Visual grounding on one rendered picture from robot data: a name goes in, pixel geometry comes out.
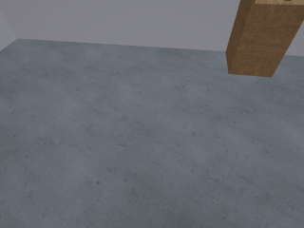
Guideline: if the cabinet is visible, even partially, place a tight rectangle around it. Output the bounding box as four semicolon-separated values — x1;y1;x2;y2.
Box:
225;0;304;78

